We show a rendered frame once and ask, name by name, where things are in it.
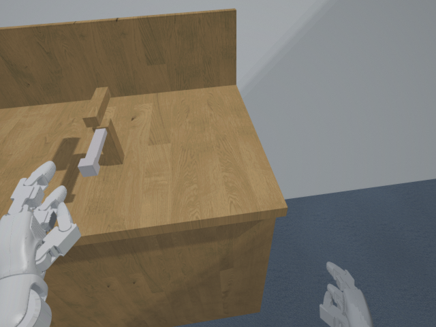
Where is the robot left forearm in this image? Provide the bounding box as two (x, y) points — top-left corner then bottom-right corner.
(0, 273), (52, 327)

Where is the tap lever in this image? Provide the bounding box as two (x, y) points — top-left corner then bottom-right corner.
(78, 128), (107, 177)

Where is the robot right hand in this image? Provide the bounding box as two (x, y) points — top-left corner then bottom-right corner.
(320, 262), (374, 327)

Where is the counter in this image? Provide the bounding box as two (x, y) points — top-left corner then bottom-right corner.
(0, 8), (288, 327)

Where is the robot left hand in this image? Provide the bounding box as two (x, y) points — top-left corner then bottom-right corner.
(0, 161), (81, 280)

